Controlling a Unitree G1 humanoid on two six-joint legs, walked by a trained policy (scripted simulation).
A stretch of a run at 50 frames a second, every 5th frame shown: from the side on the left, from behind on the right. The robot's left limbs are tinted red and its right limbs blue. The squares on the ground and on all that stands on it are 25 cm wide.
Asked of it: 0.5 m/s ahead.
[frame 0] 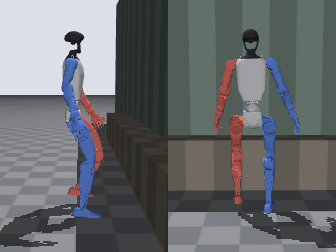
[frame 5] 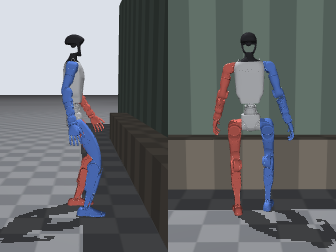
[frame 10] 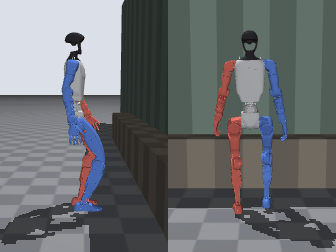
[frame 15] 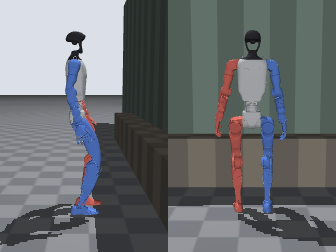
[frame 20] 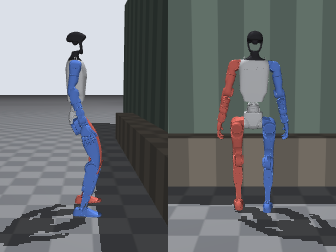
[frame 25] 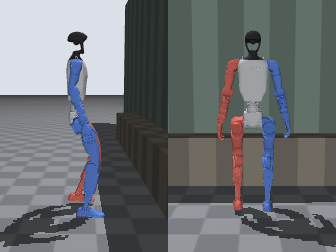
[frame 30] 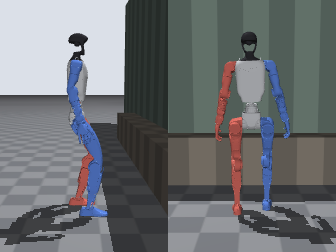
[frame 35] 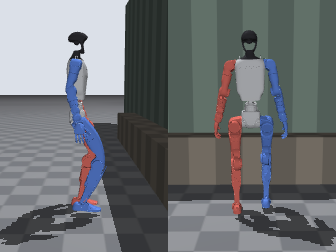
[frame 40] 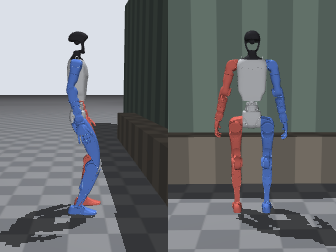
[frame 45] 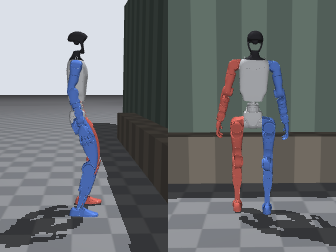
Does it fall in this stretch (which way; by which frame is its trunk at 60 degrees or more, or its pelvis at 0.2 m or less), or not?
no
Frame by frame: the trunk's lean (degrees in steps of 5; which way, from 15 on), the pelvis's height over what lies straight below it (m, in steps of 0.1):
0: 0, 0.8
5: 0, 0.8
10: 0, 0.8
15: 0, 0.8
20: 0, 0.8
25: 0, 0.8
30: 5, 0.8
35: 0, 0.8
40: 0, 0.8
45: 0, 0.8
